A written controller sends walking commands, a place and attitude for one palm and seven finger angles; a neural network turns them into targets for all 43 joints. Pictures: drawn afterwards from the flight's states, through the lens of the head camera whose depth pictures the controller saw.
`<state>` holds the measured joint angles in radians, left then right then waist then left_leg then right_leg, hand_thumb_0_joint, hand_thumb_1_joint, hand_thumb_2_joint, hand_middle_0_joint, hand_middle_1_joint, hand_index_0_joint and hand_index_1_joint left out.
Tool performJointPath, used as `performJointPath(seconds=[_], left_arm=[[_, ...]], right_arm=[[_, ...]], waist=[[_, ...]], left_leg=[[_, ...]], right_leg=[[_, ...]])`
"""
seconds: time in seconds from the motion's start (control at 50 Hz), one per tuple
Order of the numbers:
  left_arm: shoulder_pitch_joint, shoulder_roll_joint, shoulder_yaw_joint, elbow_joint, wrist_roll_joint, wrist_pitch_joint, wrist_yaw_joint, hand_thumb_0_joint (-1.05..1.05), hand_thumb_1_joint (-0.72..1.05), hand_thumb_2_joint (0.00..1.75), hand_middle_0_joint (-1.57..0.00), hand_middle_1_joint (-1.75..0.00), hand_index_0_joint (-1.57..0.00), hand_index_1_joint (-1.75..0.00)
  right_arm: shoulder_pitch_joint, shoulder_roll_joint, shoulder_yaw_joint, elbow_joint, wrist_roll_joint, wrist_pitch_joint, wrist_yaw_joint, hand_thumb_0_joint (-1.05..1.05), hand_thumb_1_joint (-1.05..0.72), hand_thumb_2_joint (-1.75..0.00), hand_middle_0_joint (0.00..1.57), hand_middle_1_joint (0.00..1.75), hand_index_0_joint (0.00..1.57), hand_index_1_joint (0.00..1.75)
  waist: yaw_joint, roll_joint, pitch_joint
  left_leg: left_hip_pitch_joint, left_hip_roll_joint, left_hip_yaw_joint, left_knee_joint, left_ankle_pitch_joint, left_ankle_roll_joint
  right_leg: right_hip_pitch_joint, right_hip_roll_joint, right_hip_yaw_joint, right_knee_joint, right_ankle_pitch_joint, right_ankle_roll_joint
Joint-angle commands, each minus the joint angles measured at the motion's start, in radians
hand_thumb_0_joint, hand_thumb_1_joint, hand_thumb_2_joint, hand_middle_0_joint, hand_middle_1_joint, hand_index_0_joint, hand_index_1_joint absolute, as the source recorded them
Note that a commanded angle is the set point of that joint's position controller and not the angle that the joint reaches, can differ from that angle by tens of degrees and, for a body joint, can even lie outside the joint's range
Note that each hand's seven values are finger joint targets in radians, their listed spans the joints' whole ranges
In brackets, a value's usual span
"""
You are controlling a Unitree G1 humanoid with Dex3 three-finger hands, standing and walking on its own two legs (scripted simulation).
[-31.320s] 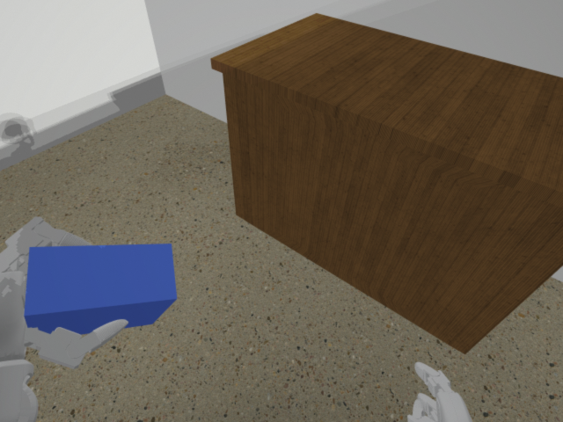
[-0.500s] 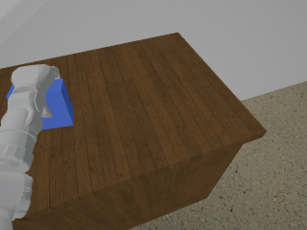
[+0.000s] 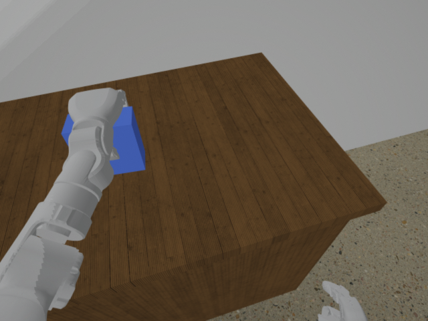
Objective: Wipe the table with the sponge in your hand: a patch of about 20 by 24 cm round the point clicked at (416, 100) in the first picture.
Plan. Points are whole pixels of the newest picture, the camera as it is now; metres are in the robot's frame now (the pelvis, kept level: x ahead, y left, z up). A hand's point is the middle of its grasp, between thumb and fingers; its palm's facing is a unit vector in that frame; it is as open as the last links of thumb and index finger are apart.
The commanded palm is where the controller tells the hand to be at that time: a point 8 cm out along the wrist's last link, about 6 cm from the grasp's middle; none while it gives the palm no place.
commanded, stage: wipe back along the middle lane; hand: left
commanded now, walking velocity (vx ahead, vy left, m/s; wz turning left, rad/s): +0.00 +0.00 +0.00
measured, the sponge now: (111, 151) +0.41 +0.26 +0.08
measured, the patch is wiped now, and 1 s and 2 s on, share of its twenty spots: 0.50 0.75 0.90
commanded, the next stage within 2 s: slide across to the third lane in 1.66 s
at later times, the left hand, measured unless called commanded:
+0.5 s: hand (115, 151) +0.37 +0.22 +0.13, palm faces +0.04 -0.03 -1.00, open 10.4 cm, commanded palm +0.34 +0.22 +0.16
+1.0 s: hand (113, 163) +0.34 +0.21 +0.13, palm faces +0.08 -0.03 -1.00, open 10.4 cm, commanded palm +0.29 +0.20 +0.15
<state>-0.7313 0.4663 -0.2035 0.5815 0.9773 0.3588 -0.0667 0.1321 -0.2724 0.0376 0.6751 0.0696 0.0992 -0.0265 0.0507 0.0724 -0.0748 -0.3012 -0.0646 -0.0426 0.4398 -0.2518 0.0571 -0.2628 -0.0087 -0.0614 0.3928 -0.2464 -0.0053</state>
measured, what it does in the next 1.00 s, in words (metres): stands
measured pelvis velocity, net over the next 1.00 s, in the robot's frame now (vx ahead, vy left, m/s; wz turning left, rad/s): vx -0.02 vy -0.02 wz -0.05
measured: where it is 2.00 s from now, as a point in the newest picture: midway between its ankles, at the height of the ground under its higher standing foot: outside the picture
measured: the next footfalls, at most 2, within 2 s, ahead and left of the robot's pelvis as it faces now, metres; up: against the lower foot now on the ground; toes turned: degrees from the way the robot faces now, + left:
none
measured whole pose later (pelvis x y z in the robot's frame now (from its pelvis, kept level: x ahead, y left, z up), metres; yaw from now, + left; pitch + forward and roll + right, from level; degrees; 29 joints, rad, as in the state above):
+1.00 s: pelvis -0.02 -0.02 +0.00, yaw -3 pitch +2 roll +0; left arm -0.34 0.45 -0.17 0.18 0.96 0.50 -0.03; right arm 0.12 -0.30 0.05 0.65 0.09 0.14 -0.02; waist 0.05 0.11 -0.08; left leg -0.23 -0.03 0.00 0.45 -0.26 0.03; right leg -0.23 0.03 -0.02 0.44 -0.26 -0.03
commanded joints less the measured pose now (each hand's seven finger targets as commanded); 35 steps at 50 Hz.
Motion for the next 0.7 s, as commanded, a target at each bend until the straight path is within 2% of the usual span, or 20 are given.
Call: performJointPath(seconds=[0.0, 0.04, 0.06, 0.12, 0.16, 0.24, 0.26, 0.3, 0.32, 0.36, 0.38, 0.4, 0.42, 0.46, 0.5, 0.54, 0.56, 0.62, 0.66, 0.68], left_arm=[[-0.370, 0.158, 0.061, -0.161, 0.015, 0.014, 0.021, 0.00, 0.10, 1.30, -1.20, -1.60, -1.20, -1.60], [-0.289, 0.172, 0.084, -0.183, 0.016, 0.021, 0.018, 0.00, 0.10, 1.30, -1.20, -1.60, -1.20, -1.60], [-0.255, 0.206, 0.124, -0.202, 0.007, 0.020, 0.016, 0.00, 0.10, 1.30, -1.20, -1.60, -1.20, -1.60], [-0.139, 0.185, 0.114, -0.237, 0.002, 0.027, 0.009, 0.00, 0.10, 1.30, -1.20, -1.60, -1.20, -1.60], [-0.103, 0.214, 0.143, -0.293, 0.003, 0.034, 0.009, 0.00, 0.10, 1.30, -1.20, -1.60, -1.20, -1.60], [-0.064, 0.144, 0.076, -0.346, 0.002, 0.066, 0.005, 0.00, 0.10, 1.30, -1.20, -1.60, -1.20, -1.60], [-0.056, 0.163, 0.099, -0.377, -0.002, 0.073, 0.003, 0.00, 0.10, 1.30, -1.20, -1.60, -1.20, -1.60], [-0.043, 0.172, 0.096, -0.350, 0.001, 0.090, 0.007, 0.00, 0.10, 1.30, -1.20, -1.60, -1.20, -1.60], [-0.046, 0.139, 0.063, -0.344, -0.001, 0.099, 0.003, 0.00, 0.10, 1.30, -1.20, -1.60, -1.20, -1.60], [-0.036, 0.195, 0.112, -0.352, -0.003, 0.107, 0.003, 0.00, 0.10, 1.30, -1.20, -1.60, -1.20, -1.60], [-0.026, 0.177, 0.091, -0.335, -0.004, 0.113, 0.001, 0.00, 0.10, 1.30, -1.20, -1.60, -1.20, -1.60], [-0.032, 0.183, 0.092, -0.339, 0.000, 0.114, 0.000, 0.00, 0.10, 1.30, -1.20, -1.60, -1.20, -1.60], [-0.016, 0.156, 0.072, -0.339, -0.004, 0.115, -0.004, 0.00, 0.10, 1.30, -1.20, -1.60, -1.20, -1.60], [0.018, 0.193, 0.112, -0.342, -0.010, 0.114, -0.007, 0.00, 0.10, 1.30, -1.20, -1.60, -1.20, -1.60], [0.012, 0.170, 0.080, -0.308, -0.009, 0.112, -0.012, 0.00, 0.10, 1.30, -1.20, -1.60, -1.20, -1.60], [0.026, 0.180, 0.086, -0.285, -0.008, 0.110, -0.016, 0.00, 0.10, 1.30, -1.20, -1.60, -1.20, -1.60], [0.031, 0.205, 0.116, -0.297, -0.010, 0.106, -0.017, 0.00, 0.10, 1.30, -1.20, -1.60, -1.20, -1.60], [0.070, 0.148, 0.070, -0.288, -0.012, 0.098, -0.019, 0.00, 0.10, 1.30, -1.20, -1.60, -1.20, -1.60], [0.118, 0.178, 0.109, -0.326, -0.016, 0.088, -0.019, 0.00, 0.10, 1.30, -1.20, -1.60, -1.20, -1.60], [0.135, 0.139, 0.076, -0.314, -0.019, 0.088, -0.018, 0.00, 0.10, 1.30, -1.20, -1.60, -1.20, -1.60]], right_arm=[[-0.052, -0.130, -0.049, -0.118, -0.001, -0.026, -0.009, 0.00, -0.90, -0.90, 0.20, 0.30, 0.20, 0.30], [-0.062, -0.131, -0.048, -0.127, -0.003, -0.020, -0.006, 0.00, -0.90, -0.90, 0.20, 0.30, 0.20, 0.30], [-0.072, -0.134, -0.046, -0.136, -0.004, -0.020, -0.007, 0.00, -0.90, -0.90, 0.20, 0.30, 0.20, 0.30], [-0.084, -0.130, -0.043, -0.152, -0.002, -0.017, -0.002, 0.00, -0.90, -0.90, 0.20, 0.30, 0.20, 0.30], [-0.110, -0.130, -0.041, -0.163, 0.002, -0.015, 0.001, 0.00, -0.90, -0.90, 0.20, 0.30, 0.20, 0.30], [-0.125, -0.126, -0.044, -0.170, 0.010, -0.008, 0.008, 0.00, -0.90, -0.90, 0.20, 0.30, 0.20, 0.30], [-0.141, -0.127, -0.044, -0.177, 0.011, -0.010, 0.007, 0.00, -0.90, -0.90, 0.20, 0.30, 0.20, 0.30], [-0.136, -0.129, -0.041, -0.171, 0.013, -0.008, 0.002, 0.00, -0.90, -0.90, 0.20, 0.30, 0.20, 0.30], [-0.143, -0.128, -0.039, -0.171, 0.016, -0.007, -0.002, 0.00, -0.90, -0.90, 0.20, 0.30, 0.20, 0.30], [-0.158, -0.131, -0.036, -0.172, 0.018, -0.007, -0.007, 0.00, -0.90, -0.90, 0.20, 0.30, 0.20, 0.30], [-0.157, -0.130, -0.035, -0.170, 0.018, -0.005, -0.012, 0.00, -0.90, -0.90, 0.20, 0.30, 0.20, 0.30], [-0.163, -0.129, -0.034, -0.168, 0.020, -0.005, -0.014, 0.00, -0.90, -0.90, 0.20, 0.30, 0.20, 0.30], [-0.166, -0.125, -0.033, -0.174, 0.020, -0.007, -0.015, 0.00, -0.90, -0.90, 0.20, 0.30, 0.20, 0.30], [-0.180, -0.125, -0.030, -0.179, 0.020, -0.008, -0.018, 0.00, -0.90, -0.90, 0.20, 0.30, 0.20, 0.30], [-0.166, -0.125, -0.027, -0.173, 0.022, -0.007, -0.022, 0.00, -0.90, -0.90, 0.20, 0.30, 0.20, 0.30], [-0.169, -0.127, -0.026, -0.171, 0.022, -0.006, -0.024, 0.00, -0.90, -0.90, 0.20, 0.30, 0.20, 0.30], [-0.177, -0.128, -0.025, -0.178, 0.023, -0.006, -0.025, 0.00, -0.90, -0.90, 0.20, 0.30, 0.20, 0.30], [-0.170, -0.123, -0.026, -0.183, 0.023, -0.009, -0.022, 0.00, -0.90, -0.90, 0.20, 0.30, 0.20, 0.30], [-0.185, -0.123, -0.026, -0.197, 0.022, -0.011, -0.019, 0.00, -0.90, -0.90, 0.20, 0.30, 0.20, 0.30], [-0.177, -0.120, -0.026, -0.198, 0.022, -0.012, -0.018, 0.00, -0.90, -0.90, 0.20, 0.30, 0.20, 0.30]], waist=[[-0.037, -0.056, -0.350], [-0.022, -0.062, -0.363], [-0.010, -0.080, -0.372], [-0.005, -0.114, -0.347], [0.007, -0.071, -0.336], [-0.008, -0.071, -0.268], [0.000, -0.061, -0.273], [-0.007, -0.089, -0.245], [-0.014, -0.098, -0.228], [-0.003, -0.105, -0.223], [-0.007, -0.114, -0.215], [-0.008, -0.110, -0.217], [-0.008, -0.110, -0.208], [0.005, -0.087, -0.212], [-0.010, -0.105, -0.184], [-0.010, -0.110, -0.166], [0.000, -0.089, -0.172], [-0.006, -0.101, -0.156], [0.010, -0.075, -0.176], [0.002, -0.102, -0.161]], left_leg=[[0.235, 0.049, -0.032, 0.026, 0.603, -0.044], [0.231, 0.049, -0.021, 0.028, 0.616, -0.036], [0.220, 0.049, -0.022, 0.025, 0.631, -0.032], [0.191, 0.044, -0.004, 0.023, 0.602, -0.016], [0.186, 0.044, -0.004, 0.015, 0.594, -0.013], [0.176, 0.041, 0.003, 0.007, 0.507, -0.009], [0.179, 0.042, 0.001, 0.000, 0.503, -0.006], [0.157, 0.037, 0.009, -0.004, 0.434, -0.002], [0.145, 0.032, 0.014, -0.009, 0.394, 0.000], [0.132, 0.031, 0.014, -0.021, 0.353, 0.003], [0.128, 0.028, 0.021, -0.021, 0.334, 0.003], [0.126, 0.028, 0.023, -0.023, 0.316, 0.002], [0.124, 0.026, 0.023, -0.023, 0.308, 0.003], [0.123, 0.027, 0.019, -0.028, 0.298, 0.003], [0.111, 0.026, 0.027, -0.028, 0.260, 0.003], [0.098, 0.027, 0.027, -0.033, 0.230, 0.000], [0.101, 0.029, 0.020, -0.037, 0.232, 0.000], [0.096, 0.027, 0.025, -0.030, 0.222, 0.001], [0.097, 0.026, 0.020, -0.027, 0.237, 0.001], [0.095, 0.025, 0.026, -0.023, 0.229, 0.002]], right_leg=[[0.098, 0.026, 0.012, 0.025, 0.424, -0.070], [0.131, 0.023, 0.017, 0.027, 0.464, -0.068], [0.162, 0.021, 0.022, 0.030, 0.496, -0.070], [0.199, 0.017, 0.021, 0.034, 0.537, -0.058], [0.201, 0.016, 0.031, 0.034, 0.525, -0.063], [0.160, 0.023, 0.024, 0.024, 0.460, -0.060], [0.166, 0.023, 0.030, 0.024, 0.453, -0.065], [0.164, 0.023, 0.028, 0.022, 0.426, -0.063], [0.158, 0.023, 0.030, 0.015, 0.408, -0.060], [0.169, 0.021, 0.044, 0.009, 0.384, -0.064], [0.174, 0.020, 0.040, 0.009, 0.372, -0.059], [0.168, 0.019, 0.043, 0.008, 0.353, -0.058], [0.163, 0.019, 0.042, 0.004, 0.345, -0.057], [0.169, 0.019, 0.054, 0.003, 0.334, -0.062], [0.150, 0.019, 0.051, -0.005, 0.296, -0.054], [0.140, 0.019, 0.054, -0.012, 0.263, -0.052], [0.141, 0.020, 0.061, -0.011, 0.255, -0.058], [0.130, 0.022, 0.055, -0.011, 0.246, -0.054], [0.146, 0.021, 0.066, -0.005, 0.263, -0.059], [0.142, 0.021, 0.058, -0.003, 0.258, -0.053]])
